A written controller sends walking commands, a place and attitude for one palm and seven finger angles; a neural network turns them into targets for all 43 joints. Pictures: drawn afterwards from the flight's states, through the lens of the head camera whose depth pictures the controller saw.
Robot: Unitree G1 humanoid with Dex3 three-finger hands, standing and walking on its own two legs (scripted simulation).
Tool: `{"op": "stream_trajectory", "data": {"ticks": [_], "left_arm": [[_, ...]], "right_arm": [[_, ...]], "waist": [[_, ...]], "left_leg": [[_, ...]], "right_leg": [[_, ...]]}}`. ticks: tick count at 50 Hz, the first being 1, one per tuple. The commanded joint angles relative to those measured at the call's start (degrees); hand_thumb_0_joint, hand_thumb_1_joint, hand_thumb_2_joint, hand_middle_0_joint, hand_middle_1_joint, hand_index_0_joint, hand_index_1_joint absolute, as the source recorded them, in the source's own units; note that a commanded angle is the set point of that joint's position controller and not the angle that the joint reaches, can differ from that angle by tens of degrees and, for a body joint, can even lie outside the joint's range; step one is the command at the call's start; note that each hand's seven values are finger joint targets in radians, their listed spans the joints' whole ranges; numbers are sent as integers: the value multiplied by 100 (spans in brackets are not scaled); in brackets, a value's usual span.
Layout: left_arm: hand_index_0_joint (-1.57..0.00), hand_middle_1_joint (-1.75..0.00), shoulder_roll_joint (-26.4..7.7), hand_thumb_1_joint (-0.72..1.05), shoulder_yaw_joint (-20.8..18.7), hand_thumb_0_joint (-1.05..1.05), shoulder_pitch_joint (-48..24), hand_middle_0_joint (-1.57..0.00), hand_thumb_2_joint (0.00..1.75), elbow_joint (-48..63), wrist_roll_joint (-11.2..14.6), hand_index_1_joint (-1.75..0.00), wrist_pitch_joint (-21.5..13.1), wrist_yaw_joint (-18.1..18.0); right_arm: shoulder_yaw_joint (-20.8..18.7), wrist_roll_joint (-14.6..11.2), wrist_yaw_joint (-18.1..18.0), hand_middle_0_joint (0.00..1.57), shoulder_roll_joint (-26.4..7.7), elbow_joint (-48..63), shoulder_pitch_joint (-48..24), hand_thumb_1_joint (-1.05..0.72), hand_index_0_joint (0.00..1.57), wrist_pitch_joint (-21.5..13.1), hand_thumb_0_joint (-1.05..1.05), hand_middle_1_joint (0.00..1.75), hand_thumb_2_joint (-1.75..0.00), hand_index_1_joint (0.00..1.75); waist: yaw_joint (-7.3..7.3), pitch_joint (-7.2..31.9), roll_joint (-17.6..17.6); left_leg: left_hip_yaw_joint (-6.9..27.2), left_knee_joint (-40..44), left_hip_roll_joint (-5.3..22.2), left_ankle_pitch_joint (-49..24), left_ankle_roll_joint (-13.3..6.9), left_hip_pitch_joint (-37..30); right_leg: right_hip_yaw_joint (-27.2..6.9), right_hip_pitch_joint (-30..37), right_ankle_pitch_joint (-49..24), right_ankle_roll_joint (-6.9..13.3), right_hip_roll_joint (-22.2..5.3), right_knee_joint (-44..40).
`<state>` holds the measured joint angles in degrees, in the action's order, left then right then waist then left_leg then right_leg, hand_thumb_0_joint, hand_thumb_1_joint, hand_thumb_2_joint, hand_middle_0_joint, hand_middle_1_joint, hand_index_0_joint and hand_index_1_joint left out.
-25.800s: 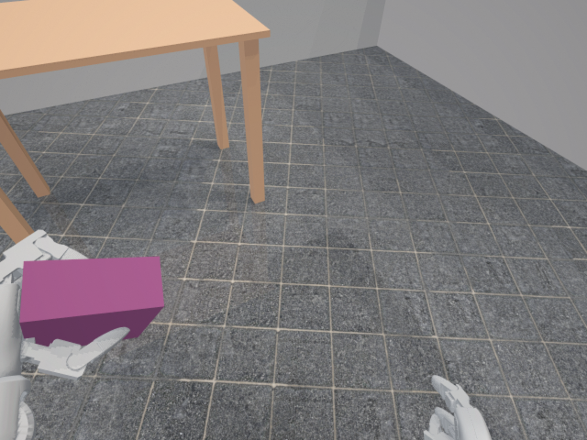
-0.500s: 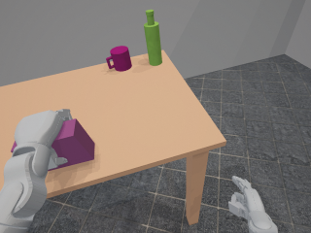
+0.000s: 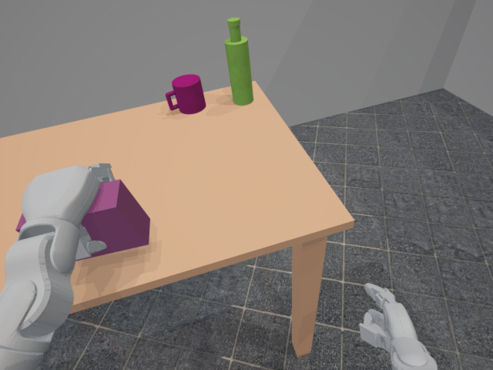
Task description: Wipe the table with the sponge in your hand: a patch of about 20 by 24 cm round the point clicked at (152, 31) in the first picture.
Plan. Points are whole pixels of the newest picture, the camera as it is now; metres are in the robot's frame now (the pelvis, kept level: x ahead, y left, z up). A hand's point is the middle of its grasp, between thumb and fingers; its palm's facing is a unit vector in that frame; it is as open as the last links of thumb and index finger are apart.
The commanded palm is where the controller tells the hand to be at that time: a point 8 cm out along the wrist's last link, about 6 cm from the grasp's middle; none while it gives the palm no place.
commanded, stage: move the sponge above the wiping area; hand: left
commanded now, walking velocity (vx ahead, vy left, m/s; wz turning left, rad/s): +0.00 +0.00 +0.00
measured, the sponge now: (97, 229) +0.25 +0.29 +0.13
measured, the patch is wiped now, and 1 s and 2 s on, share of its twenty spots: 0.00 0.00 0.00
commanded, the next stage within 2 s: lower the sponge onto the table in 0.12 s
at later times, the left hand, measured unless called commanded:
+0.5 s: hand (75, 218) +0.24 +0.29 +0.17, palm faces +0.14 -0.06 -0.99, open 9.5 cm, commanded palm +0.20 +0.28 +0.25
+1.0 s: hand (92, 228) +0.24 +0.28 +0.15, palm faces +0.08 -0.07 -0.99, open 9.5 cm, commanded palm +0.21 +0.28 +0.22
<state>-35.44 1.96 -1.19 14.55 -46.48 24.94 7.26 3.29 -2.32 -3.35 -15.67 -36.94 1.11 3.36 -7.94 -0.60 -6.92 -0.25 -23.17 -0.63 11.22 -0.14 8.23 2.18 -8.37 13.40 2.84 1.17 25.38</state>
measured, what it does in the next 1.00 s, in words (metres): stands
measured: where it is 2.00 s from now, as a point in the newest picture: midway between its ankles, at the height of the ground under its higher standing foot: outside the picture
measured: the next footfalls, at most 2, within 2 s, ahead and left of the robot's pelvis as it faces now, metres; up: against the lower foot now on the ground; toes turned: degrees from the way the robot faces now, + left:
none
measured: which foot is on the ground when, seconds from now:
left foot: down 0.00-1.00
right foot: down 0.00-1.00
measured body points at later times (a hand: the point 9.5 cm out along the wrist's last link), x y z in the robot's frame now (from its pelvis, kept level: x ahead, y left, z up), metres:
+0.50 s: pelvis -0.01 +0.00 +0.00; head -0.02 -0.06 +0.45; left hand +0.23 +0.29 +0.23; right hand +0.26 -0.19 -0.08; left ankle +0.02 +0.12 -0.74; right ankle +0.01 -0.09 -0.74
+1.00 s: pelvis +0.00 +0.00 +0.00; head -0.02 -0.06 +0.45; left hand +0.24 +0.28 +0.20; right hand +0.25 -0.20 -0.09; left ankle +0.02 +0.12 -0.74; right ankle +0.01 -0.09 -0.74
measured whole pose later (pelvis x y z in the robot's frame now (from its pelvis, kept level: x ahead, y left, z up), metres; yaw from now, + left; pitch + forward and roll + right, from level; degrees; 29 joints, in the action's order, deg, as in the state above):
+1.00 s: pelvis +0.00 +0.00 +0.00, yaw +0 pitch -4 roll +1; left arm -33.2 3.0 0.6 12.7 -47.7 26.0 6.4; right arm 3.0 -2.1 -3.4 -16.0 -37.4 1.8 3.1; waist -7.7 -0.6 -7.1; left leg 0.0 -23.3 -0.4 11.1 0.2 8.1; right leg 2.3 -8.1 13.4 3.1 1.5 25.5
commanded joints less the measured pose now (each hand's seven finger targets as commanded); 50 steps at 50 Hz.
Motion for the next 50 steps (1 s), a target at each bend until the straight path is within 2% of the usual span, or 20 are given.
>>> {"op": "stream_trajectory", "data": {"ticks": [1,5,7,10,12,15,18,20,22,25,26,30,32,35,39,40,41,45,47,50], "left_arm": [[-120,-160,-1460,10,-1172,0,-1660,-120,130,1043,-92,-160,70,-411],[-120,-160,-1294,10,-1031,0,-1426,-120,130,1229,-72,-160,138,-260],[-120,-160,-1187,10,-876,0,-1346,-120,130,1239,-65,-160,109,-214],[-120,-160,-1554,10,-1187,0,-1452,-120,130,1351,-160,-160,140,-217],[-120,-160,-1664,10,-1259,0,-1517,-120,130,1133,-199,-160,83,-285],[-120,-160,-1777,10,-1393,0,-1583,-120,130,1314,-211,-160,115,-315],[-120,-160,-1599,10,-1242,0,-1456,-120,130,1067,-131,-160,96,-322],[-120,-160,-1689,10,-1293,0,-1586,-120,130,1134,-164,-160,151,-276],[-120,-160,-1311,10,-875,0,-1738,-120,130,1025,-120,-160,116,-219],[-120,-160,-1377,10,-913,0,-1744,-120,130,1243,-213,-160,118,-173],[-120,-160,-1327,10,-864,0,-1717,-120,130,1185,-201,-160,82,-186],[-120,-160,-1464,10,-1053,0,-1631,-120,130,1182,-269,-160,106,-211],[-120,-160,-1481,10,-1067,0,-1644,-120,130,738,-255,-160,80,-278],[-120,-160,-1547,10,-1137,0,-1723,-120,130,1063,-332,-160,85,-336],[-120,-160,-1356,10,-1021,0,-1406,-120,130,961,-231,-160,70,-356],[-120,-160,-1386,10,-1064,0,-1421,-120,130,994,-291,-160,138,-344],[-120,-160,-1166,10,-852,0,-1498,-120,130,913,-271,-160,106,-345],[-120,-160,-1375,10,-1046,0,-1292,-120,130,1082,-338,-160,92,-363],[-120,-160,-1292,10,-937,0,-1435,-120,130,744,-330,-160,52,-384],[-120,-160,-1391,10,-972,0,-1724,-120,130,947,-394,-160,12,-427]], "right_arm": [[-168,-41,11,20,-450,1041,-1339,-90,20,-360,0,30,-90,30],[-147,-111,3,20,-420,1187,-1587,-90,20,-393,0,30,-90,30],[-200,-61,15,20,-492,1098,-1298,-90,20,-354,0,30,-90,30],[-148,-86,-25,20,-464,1196,-1539,-90,20,-364,0,30,-90,30],[-202,-20,-37,20,-514,1071,-1236,-90,20,-340,0,30,-90,30],[-142,-75,-25,20,-447,1148,-1558,-90,20,-351,0,30,-90,30],[-212,-19,-10,20,-493,1008,-1274,-90,20,-330,0,30,-90,30],[-148,-95,-23,20,-460,1096,-1551,-90,20,-358,0,30,-90,30],[-176,-63,-32,20,-477,1012,-1339,-90,20,-341,0,30,-90,30],[-131,-95,-52,20,-434,1145,-1589,-90,20,-412,0,30,-90,30],[-166,-30,-46,20,-476,1063,-1345,-90,20,-408,0,30,-90,30],[-135,-72,-36,20,-432,1139,-1563,-90,20,-378,0,30,-90,30],[-187,-18,-41,20,-506,986,-1255,-90,20,-336,0,30,-90,30],[-136,-60,-22,20,-449,1125,-1540,-90,20,-369,0,30,-90,30],[-212,-7,24,20,-493,1011,-1277,-90,20,-327,0,30,-90,30],[-150,-66,12,20,-458,1105,-1511,-90,20,-361,0,30,-90,30],[-176,-22,14,20,-479,1033,-1304,-90,20,-360,0,30,-90,30],[-184,-47,-2,20,-463,1123,-1451,-90,20,-393,0,30,-90,30],[-220,-1,-19,20,-521,969,-1184,-90,20,-356,0,30,-90,30],[-168,-50,-41,20,-477,1073,-1431,-90,20,-393,0,30,-90,30]], "waist": [[-51,1261,161],[-60,1157,247],[13,1221,359],[-54,1135,361],[-33,1235,468],[-103,1180,150],[-47,1163,362],[-50,1100,184],[63,984,201],[-13,1112,174],[8,1244,304],[-54,1053,230],[-1,984,506],[-92,1190,190],[-48,1157,279],[-63,1053,225],[11,1133,402],[-55,1106,329],[41,1050,545],[9,1061,181]], "left_leg": [[129,244,-191,-1028,-157,-84],[187,233,-173,-915,-183,-152],[152,243,-172,-974,-188,-118],[205,243,-172,-773,-198,-111],[161,225,-180,-922,-189,-68],[204,203,-211,-890,-184,-132],[135,201,-202,-965,-184,-94],[197,205,-212,-841,-181,-119],[142,276,-195,-747,-177,-103],[204,257,-210,-740,-197,-192],[147,244,-196,-818,-190,-147],[197,286,-193,-706,-189,-142],[134,316,-187,-627,-176,-29],[173,281,-224,-735,-188,-170],[106,253,-220,-887,-184,-87],[165,253,-222,-769,-192,-115],[101,251,-204,-795,-190,-67],[158,216,-222,-780,-222,-165],[110,244,-207,-733,-207,-80],[160,243,-240,-666,-217,-203]], "right_leg": [[-444,504,-786,103,-65,-395],[-619,341,-707,132,2,-427],[-404,429,-831,55,-52,-398],[-687,307,-540,125,10,-442],[-503,462,-711,81,-45,-390],[-753,368,-620,167,17,-431],[-494,429,-803,65,-44,-432],[-741,312,-598,139,20,-470],[-455,260,-497,51,-34,-515],[-665,258,-461,131,21,-486],[-454,392,-553,76,-68,-443],[-687,266,-379,141,19,-513],[-509,322,-322,69,-24,-542],[-718,349,-365,159,30,-512],[-486,464,-693,70,-31,-467],[-711,301,-458,139,45,-503],[-460,382,-512,72,-35,-464],[-709,307,-476,125,41,-487],[-498,336,-461,44,-7,-524],[-730,249,-314,138,43,-559]]}}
